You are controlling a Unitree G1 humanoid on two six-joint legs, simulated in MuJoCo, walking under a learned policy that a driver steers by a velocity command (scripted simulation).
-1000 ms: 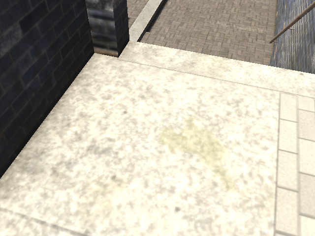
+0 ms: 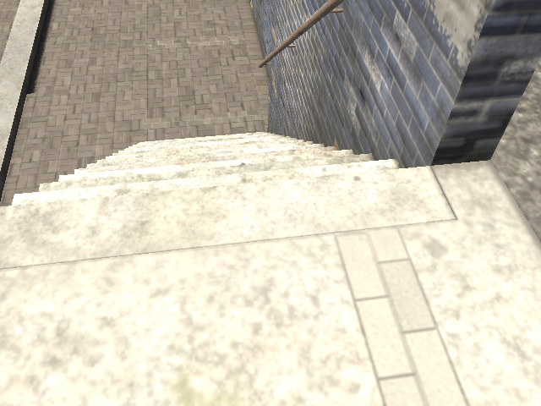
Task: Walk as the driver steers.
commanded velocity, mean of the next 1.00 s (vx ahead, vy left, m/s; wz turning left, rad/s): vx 0.50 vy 0.00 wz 0.27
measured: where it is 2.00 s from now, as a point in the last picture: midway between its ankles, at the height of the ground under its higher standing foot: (210, 229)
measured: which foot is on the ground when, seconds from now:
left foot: down 0.00-0.36, up 0.38-0.86, down 0.88-1.00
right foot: up 0.00-0.34, down 0.36-0.88, up 0.90-1.00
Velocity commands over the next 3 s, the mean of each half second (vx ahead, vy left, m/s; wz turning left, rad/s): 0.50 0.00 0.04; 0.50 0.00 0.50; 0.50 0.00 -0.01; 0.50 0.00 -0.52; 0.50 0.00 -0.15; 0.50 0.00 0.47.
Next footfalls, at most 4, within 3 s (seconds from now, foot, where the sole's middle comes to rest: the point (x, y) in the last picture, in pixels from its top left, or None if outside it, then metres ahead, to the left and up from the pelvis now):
0.36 right None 0.35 -0.16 -0.78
0.88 left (211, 373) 0.58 0.15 -0.78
1.38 right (239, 246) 0.96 0.09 -0.78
1.84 left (170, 218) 1.07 0.31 -0.78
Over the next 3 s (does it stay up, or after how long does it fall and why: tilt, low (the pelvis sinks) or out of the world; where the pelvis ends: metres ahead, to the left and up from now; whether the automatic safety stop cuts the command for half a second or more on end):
stays up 1.43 0.15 -0.33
